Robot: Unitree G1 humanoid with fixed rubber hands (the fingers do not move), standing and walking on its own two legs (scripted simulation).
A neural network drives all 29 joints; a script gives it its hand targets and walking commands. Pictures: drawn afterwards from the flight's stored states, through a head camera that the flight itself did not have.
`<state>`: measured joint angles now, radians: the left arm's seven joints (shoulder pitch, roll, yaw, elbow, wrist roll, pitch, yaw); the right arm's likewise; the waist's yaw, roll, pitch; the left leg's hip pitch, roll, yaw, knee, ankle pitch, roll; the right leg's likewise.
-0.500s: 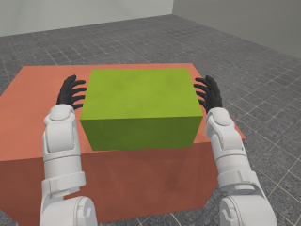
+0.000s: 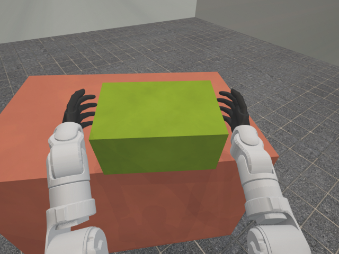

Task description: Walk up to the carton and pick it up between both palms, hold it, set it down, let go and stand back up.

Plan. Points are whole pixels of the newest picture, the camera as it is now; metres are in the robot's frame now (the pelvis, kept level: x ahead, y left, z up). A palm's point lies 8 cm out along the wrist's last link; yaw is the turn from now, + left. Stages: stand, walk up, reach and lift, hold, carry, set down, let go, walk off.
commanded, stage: hold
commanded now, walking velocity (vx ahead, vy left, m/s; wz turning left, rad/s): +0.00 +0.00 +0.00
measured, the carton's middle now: (159, 125) +0.40 +0.00 +0.13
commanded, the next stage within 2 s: none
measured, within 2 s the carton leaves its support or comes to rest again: neither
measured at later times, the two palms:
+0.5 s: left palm (73, 122) +0.35 +0.19 +0.19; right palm (239, 120) +0.35 -0.18 +0.19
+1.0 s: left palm (73, 123) +0.34 +0.19 +0.19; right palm (239, 121) +0.35 -0.18 +0.19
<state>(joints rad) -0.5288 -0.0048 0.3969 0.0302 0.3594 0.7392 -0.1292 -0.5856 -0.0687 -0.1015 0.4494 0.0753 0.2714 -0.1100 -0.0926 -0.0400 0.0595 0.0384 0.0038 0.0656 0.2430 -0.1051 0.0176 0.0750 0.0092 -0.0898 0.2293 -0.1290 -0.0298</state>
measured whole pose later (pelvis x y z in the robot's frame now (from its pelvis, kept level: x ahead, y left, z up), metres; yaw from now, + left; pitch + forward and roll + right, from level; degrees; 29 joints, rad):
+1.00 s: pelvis +0.00 +0.00 +0.00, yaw +0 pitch -10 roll +0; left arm -0.54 0.00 0.40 0.03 0.36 0.75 -0.13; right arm -0.61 -0.07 -0.11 0.45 0.07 0.27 -0.11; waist -0.09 -0.04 0.05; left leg 0.03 0.01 0.07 0.24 -0.10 0.02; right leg 0.06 0.01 -0.09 0.23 -0.12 -0.03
